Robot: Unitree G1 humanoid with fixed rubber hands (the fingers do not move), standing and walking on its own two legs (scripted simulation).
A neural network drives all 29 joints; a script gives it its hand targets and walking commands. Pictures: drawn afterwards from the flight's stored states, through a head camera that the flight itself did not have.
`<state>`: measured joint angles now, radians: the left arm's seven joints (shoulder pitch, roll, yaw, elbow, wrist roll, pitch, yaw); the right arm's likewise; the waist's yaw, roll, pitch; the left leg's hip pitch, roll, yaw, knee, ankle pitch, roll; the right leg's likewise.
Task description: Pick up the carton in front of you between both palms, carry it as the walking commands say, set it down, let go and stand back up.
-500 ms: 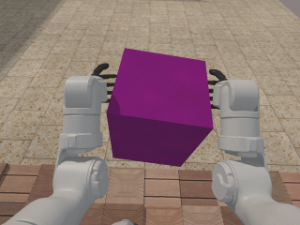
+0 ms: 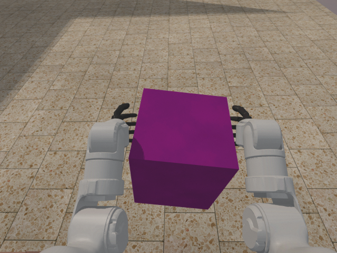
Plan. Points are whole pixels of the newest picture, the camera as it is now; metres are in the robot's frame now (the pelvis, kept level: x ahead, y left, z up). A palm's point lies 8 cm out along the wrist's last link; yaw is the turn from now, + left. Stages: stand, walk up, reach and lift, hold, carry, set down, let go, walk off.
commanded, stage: carry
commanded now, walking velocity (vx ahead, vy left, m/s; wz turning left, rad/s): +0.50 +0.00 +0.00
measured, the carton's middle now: (178, 152) +0.36 +0.00 +0.02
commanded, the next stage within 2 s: none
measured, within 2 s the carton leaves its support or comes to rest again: neither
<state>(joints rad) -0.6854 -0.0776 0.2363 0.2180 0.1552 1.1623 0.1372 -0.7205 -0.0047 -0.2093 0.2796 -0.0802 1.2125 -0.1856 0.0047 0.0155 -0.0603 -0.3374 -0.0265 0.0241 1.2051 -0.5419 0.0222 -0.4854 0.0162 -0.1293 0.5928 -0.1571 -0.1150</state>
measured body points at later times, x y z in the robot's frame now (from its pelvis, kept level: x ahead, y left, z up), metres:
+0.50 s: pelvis +0.33 +0.03 -0.02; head +0.31 +0.04 +0.43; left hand +0.64 +0.18 +0.10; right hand +0.63 -0.12 +0.09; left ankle +0.41 +0.10 -0.74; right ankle +0.13 -0.06 -0.65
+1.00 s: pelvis +0.63 -0.01 -0.02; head +0.64 -0.02 +0.43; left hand +1.00 +0.13 +0.09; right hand +1.00 -0.17 +0.08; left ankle +0.44 +0.10 -0.69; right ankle +0.73 -0.08 -0.74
